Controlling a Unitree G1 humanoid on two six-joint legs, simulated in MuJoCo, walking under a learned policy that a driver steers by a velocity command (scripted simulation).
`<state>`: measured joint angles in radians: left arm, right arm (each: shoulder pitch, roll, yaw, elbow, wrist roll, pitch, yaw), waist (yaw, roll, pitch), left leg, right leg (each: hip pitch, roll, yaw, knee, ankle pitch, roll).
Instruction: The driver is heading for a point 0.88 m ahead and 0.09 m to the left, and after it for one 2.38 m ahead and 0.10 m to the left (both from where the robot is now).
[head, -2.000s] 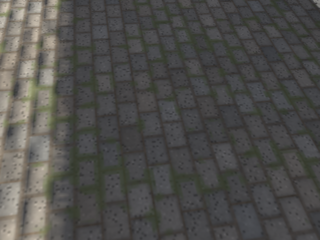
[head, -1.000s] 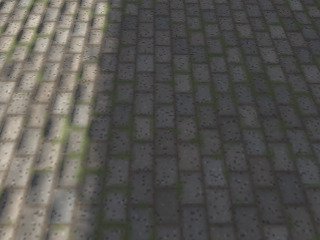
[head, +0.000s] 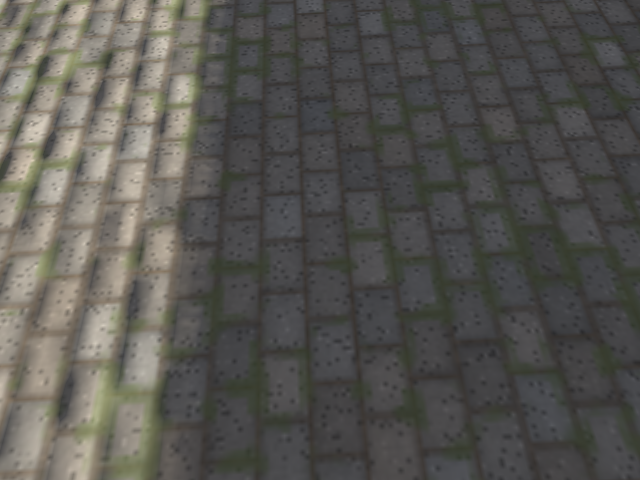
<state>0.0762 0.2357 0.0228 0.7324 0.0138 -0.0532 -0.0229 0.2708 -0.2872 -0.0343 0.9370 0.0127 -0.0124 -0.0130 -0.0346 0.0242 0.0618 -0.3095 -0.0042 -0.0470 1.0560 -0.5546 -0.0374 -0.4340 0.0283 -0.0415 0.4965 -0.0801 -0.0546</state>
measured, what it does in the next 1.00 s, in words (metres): steps on the spot: left foot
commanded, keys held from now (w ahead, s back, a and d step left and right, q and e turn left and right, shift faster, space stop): no key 1.00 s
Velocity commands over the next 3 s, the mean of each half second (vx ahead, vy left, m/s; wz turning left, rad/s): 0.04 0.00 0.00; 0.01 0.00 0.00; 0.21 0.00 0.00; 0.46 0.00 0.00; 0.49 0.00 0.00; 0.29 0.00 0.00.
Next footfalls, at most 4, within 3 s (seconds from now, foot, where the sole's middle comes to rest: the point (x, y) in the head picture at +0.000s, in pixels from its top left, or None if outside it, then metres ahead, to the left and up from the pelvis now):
0.18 left None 0.09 0.15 -0.76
1.82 left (276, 432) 0.55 0.12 -0.76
2.38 right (380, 301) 0.86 -0.12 -0.76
2.86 left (292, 221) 1.12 0.09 -0.76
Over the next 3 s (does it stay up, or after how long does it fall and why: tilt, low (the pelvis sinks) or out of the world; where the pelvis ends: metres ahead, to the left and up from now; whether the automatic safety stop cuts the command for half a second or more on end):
stays up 0.97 0.00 0.00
